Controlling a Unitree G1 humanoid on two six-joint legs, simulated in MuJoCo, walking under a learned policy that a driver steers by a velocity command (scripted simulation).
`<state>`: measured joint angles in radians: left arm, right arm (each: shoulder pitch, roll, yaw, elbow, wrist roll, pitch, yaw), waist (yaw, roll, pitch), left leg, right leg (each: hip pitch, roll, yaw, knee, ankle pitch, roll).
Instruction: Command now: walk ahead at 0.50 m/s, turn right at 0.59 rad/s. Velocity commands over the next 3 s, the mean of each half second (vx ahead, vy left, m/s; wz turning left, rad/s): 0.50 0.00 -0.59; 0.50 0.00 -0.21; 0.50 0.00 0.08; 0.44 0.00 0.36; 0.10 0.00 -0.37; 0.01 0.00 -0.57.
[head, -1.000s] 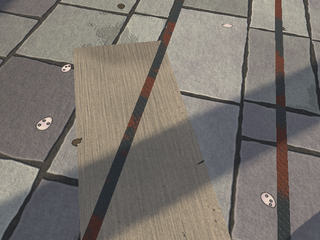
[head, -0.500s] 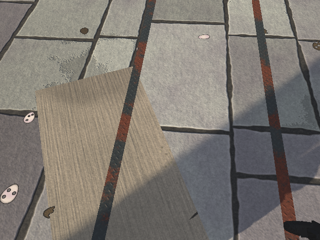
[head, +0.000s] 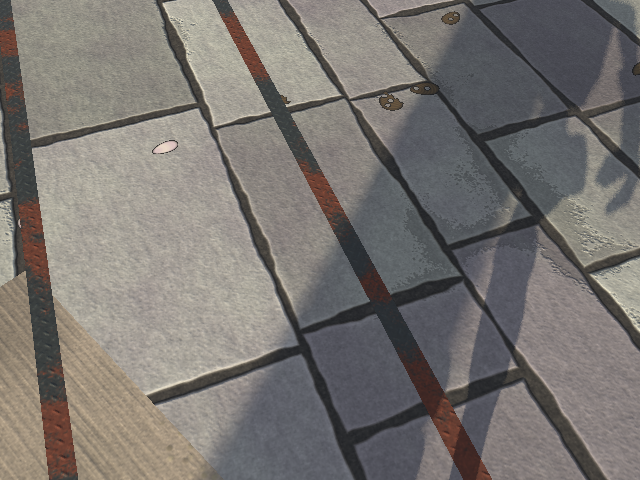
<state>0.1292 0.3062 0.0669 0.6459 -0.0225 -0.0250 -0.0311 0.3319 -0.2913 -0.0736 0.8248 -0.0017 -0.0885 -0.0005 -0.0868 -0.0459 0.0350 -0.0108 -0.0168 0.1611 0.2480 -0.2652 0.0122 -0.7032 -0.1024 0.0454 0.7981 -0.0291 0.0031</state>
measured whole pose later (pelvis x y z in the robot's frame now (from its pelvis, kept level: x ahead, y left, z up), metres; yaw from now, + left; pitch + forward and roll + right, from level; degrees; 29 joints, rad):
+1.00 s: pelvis +0.56 -0.11 +0.00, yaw -22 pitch +2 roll +1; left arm 0.10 0.27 0.04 0.66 -0.01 -0.06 -0.02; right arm 0.39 -0.28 -0.04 0.84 0.01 -0.08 0.01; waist -0.10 -0.04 0.02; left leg -0.05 -0.05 0.02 0.25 -0.23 0.04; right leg -0.63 -0.09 0.05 0.66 -0.03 0.01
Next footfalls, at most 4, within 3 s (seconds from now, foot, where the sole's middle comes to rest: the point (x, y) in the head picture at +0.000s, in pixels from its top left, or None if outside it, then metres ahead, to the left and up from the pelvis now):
0.14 right None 0.25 -0.14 -0.78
0.62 left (307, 427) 0.57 0.00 -0.78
1.14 right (446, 347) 0.74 -0.33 -0.78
1.68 left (371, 230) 1.10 -0.21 -0.78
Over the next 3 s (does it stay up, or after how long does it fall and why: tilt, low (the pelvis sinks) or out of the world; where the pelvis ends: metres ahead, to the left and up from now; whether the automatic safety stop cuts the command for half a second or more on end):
stays up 1.23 -0.32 -0.01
